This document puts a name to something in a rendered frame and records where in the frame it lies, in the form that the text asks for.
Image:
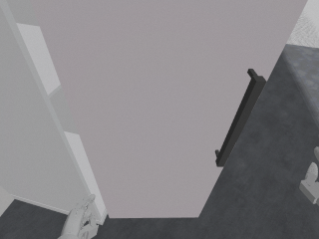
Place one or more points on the handle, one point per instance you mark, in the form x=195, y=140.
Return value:
x=252, y=93

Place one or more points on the robot left hand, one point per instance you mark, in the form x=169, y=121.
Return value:
x=78, y=216

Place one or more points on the fridge door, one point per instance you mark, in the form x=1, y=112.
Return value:
x=153, y=87

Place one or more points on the robot right hand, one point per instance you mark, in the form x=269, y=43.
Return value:
x=308, y=186

